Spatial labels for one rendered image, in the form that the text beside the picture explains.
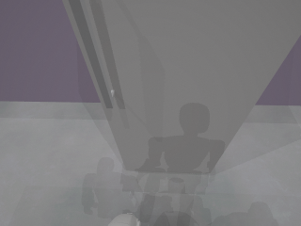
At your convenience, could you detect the fridge door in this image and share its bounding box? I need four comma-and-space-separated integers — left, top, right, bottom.
62, 0, 301, 173

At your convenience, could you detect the left robot thigh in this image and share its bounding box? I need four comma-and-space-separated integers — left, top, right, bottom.
108, 214, 140, 226

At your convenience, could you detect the handle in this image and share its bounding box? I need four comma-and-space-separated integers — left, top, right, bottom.
69, 0, 115, 108

